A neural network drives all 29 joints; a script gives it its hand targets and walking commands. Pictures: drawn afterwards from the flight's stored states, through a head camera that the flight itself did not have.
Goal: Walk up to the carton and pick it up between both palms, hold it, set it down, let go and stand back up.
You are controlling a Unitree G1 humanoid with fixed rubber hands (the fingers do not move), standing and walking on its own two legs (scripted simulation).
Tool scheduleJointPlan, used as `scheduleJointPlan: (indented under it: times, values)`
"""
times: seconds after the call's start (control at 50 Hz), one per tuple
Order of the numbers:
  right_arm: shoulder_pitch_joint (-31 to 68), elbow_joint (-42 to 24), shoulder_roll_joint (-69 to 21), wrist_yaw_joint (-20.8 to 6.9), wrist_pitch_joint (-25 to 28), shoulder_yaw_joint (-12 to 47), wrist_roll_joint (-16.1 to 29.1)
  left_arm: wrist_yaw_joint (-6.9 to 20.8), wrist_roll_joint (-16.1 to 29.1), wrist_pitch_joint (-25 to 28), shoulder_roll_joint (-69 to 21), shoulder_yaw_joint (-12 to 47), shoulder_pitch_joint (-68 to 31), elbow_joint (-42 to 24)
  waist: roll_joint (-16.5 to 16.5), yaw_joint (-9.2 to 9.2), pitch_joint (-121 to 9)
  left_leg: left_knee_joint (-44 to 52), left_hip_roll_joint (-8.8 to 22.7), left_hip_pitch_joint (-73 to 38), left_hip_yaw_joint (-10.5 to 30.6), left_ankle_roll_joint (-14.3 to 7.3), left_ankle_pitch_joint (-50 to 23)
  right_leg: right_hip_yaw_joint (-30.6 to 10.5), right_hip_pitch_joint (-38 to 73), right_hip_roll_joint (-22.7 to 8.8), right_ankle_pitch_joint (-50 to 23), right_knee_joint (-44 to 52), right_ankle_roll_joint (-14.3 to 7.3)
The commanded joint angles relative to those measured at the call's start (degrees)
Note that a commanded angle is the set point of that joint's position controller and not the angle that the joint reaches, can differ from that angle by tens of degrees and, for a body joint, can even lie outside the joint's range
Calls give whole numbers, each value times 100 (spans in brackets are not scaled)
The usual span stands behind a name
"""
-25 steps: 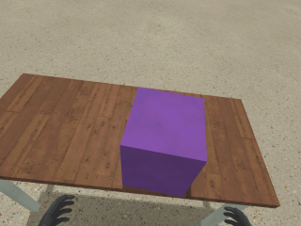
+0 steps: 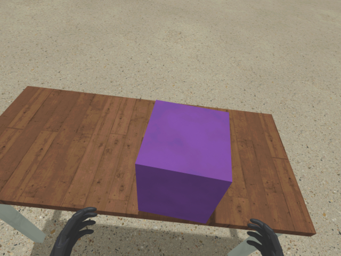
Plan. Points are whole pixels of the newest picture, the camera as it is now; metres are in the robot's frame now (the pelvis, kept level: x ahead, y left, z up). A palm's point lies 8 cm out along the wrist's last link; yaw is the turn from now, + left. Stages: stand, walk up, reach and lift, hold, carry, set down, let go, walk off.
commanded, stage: reach and lift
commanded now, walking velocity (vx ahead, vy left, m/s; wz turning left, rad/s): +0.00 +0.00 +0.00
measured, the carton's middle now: (181, 163) +0.37 -0.02 -0.02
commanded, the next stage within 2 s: none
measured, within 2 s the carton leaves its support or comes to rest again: neither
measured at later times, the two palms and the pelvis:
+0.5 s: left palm (79, 210) +0.22 +0.20 +0.02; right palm (267, 225) +0.21 -0.21 +0.01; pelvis +0.01 +0.00 +0.00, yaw +0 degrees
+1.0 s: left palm (92, 168) +0.28 +0.18 +0.09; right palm (259, 182) +0.28 -0.18 +0.07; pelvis -0.01 +0.00 +0.00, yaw +0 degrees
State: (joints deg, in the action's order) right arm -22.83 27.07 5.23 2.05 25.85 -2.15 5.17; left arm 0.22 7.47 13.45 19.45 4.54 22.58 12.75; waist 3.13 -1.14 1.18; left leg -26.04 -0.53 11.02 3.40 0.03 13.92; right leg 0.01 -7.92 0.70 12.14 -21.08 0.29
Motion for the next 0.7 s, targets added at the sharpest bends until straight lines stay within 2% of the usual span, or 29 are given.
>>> scheduleJointPlan:
  times: [0.0, 0.02, 0.04, 0.06, 0.08, 0.1, 0.14, 0.16, 0.18, 0.2, 0.22, 0.24, 0.26, 0.28, 0.32, 0.34, 0.38, 0.4, 0.44, 0.48, 0.5, 0.52, 0.54, 0.58, 0.6, 0.62, 0.64, 0.66, 0.68]
  values:
    - [325, -2076, 185, 101, 123, 74, 644, -82, 760, 442, -56, 591, -509, -1332, -843, 240, -320, 621, 153, -708, -154, 348, -969, -107, 273, 39, -462, 330, -368]
    - [297, -2079, 173, 112, 62, 43, 725, -108, 746, 412, 68, 442, -485, -1287, -837, 73, -482, 548, 114, -768, -235, 328, -999, -176, 286, -4, -546, 337, -325]
    - [406, -2194, 204, 127, -23, 83, 771, -94, 904, 297, 101, 527, -665, -1333, -852, 190, -356, 596, 76, -711, -226, 325, -852, -170, 231, -2, -381, 345, -347]
    - [717, -2267, 309, 130, -179, 104, 758, -142, 920, 209, 170, 481, -809, -1408, -820, 144, -279, 687, 102, -629, -199, 282, -482, -192, 241, -79, -38, 423, -328]
    - [631, -2479, 169, 162, -246, 152, 771, -118, 1021, 93, 27, 593, -793, -1422, -525, 166, -313, 738, 143, -550, -192, 223, -629, -216, 305, -16, -201, 450, -311]
    - [837, -2513, 284, 164, -426, 151, 796, -159, 956, 39, 154, 502, -1022, -1441, -781, 109, -258, 755, 125, -499, -241, 224, -333, -233, 283, -92, -6, 382, -284]
    - [1085, -2765, 406, 154, -560, -108, 628, -182, 1111, -91, 58, 639, -1314, -1535, -651, 263, -471, 838, 205, -472, -190, 220, 3, -203, 233, -19, 108, 338, -312]
    - [1022, -2720, 314, 213, -729, -68, 641, -214, 1154, -216, 164, 553, -1223, -1577, -669, 186, -367, 841, 219, -482, -209, 187, -153, -213, 196, -87, -22, 358, -284]
    - [1310, -2698, 388, 179, -868, -78, 677, -239, 1100, -368, 59, 657, -1403, -1659, -992, 193, -478, 844, 213, -470, -155, 279, 61, -161, 174, -47, 157, 359, -314]
    - [1384, -2976, 418, 201, -1009, -223, 748, -295, 1137, -517, 144, 582, -1493, -1741, -867, 163, -400, 913, 189, -385, -181, 249, -12, -164, 173, -61, 135, 349, -276]
    - [929, -2902, 427, 238, -1020, -175, 789, -314, 1065, -601, 37, 610, -1062, -1936, -964, 250, -607, 844, 221, -769, -142, 290, -639, -139, 373, -25, -502, 370, -303]
    - [846, -3072, 422, 287, -1181, -53, 715, -313, 1100, -735, 43, 646, -1305, -2254, -893, 348, -695, 764, 165, -852, -157, 325, -822, -177, 540, 0, -645, 350, -273]
    - [718, -3080, 349, 272, -1281, 52, 844, -318, 976, -889, 63, 550, -1172, -2318, -1079, 285, -668, 729, 176, -951, -121, 345, -1073, -159, 498, -15, -783, 363, -296]
    - [997, -2976, 378, 308, -1357, -125, 776, -312, 977, -952, 46, 488, -1484, -2391, -914, 408, -658, 721, 176, -959, -123, 351, -896, -159, 356, -10, -662, 413, -262]
    - [748, -3115, 515, 392, -1492, -170, 741, -351, 795, -1278, 58, 318, -1242, -2641, -928, 324, -922, 666, 179, -1150, -204, 359, -1692, -92, 595, 56, -1306, 327, -217]
    - [1042, -3345, 459, 419, -1637, -81, 797, -295, 882, -1421, 42, 309, -1396, -2649, -790, 316, -691, 675, 82, -1184, -229, 348, -1590, -139, 423, 40, -1178, 449, -197]
    - [869, -3356, 348, 515, -1800, 99, 833, -231, 796, -1704, 6, 172, -1407, -2853, -928, 343, -799, 543, 119, -1351, -192, 400, -2130, -201, 527, -1, -1673, 410, -147]
    - [1014, -3612, 519, 551, -1846, -66, 827, -205, 853, -1823, -39, 90, -1462, -2900, -865, 351, -1022, 566, 111, -1387, -266, 408, -1980, -168, 536, 47, -1445, 460, -191]
    - [1252, -3966, 479, 521, -1941, -65, 905, -272, 890, -1990, -60, 88, -1820, -3546, -976, 357, -1219, 490, 132, -1542, -201, 443, -2459, -138, 492, 63, -1642, 378, -184]
    - [1252, -4152, 639, 557, -2019, -85, 940, -241, 773, -2272, -41, -45, -1646, -3486, -925, 303, -1174, 493, 39, -1577, -279, 452, -2645, -72, 412, 115, -1755, 436, -123]
    - [1451, -4409, 538, 625, -2131, 93, 882, -180, 728, -2391, 25, -205, -1877, -3323, -588, 220, -1214, 542, 27, -1414, -361, 280, -2403, -176, 604, 19, -1857, 418, -69]
    - [1715, -4322, 589, 629, -2241, 85, 902, -240, 730, -2479, 100, -342, -2186, -3421, -803, 180, -950, 575, -27, -1260, -381, 338, -2343, -158, 532, 16, -1710, 402, -52]
    - [2088, -4227, 631, 604, -2378, -105, 752, -240, 833, -2560, 78, -204, -2709, -3559, -811, 355, -1013, 597, 42, -1357, -351, 295, -2229, -75, 333, 28, -1661, 399, -77]
    - [2110, -4377, 793, 560, -2535, -175, 886, -309, 730, -2760, 5, -266, -2626, -3648, -934, 324, -1134, 703, 102, -1471, -324, 343, -1984, -39, 308, 81, -1274, 428, -117]
    - [2292, -4663, 773, 554, -2610, -266, 823, -317, 936, -2898, -35, -120, -2763, -3562, -888, 308, -1108, 729, 120, -1317, -333, 337, -1632, -32, 227, 71, -1046, 440, -138]
    - [2261, -4691, 820, 600, -2671, -269, 836, -327, 935, -2944, 115, -303, -2835, -3764, -818, 340, -1311, 670, 120, -1478, -425, 299, -1920, -27, 347, 9, -1358, 420, -85]
    - [2179, -4740, 822, 678, -2764, 3, 967, -307, 892, -3138, 145, -463, -2654, -3734, -717, 198, -1168, 613, 18, -1401, -412, 247, -2196, -79, 556, 0, -1801, 342, 17]
    - [2314, -4758, 902, 679, -2857, -132, 908, -325, 854, -3220, 227, -527, -2958, -3687, -833, 342, -1354, 628, 30, -1426, -430, 277, -2181, -98, 562, -7, -1686, 396, -25]
    - [2568, -4636, 1013, 679, -2977, -354, 912, -306, 828, -3336, 175, -402, -3189, -3705, -728, 445, -1278, 653, 140, -1436, -338, 318, -2075, -60, 448, 30, -1566, 360, -42]
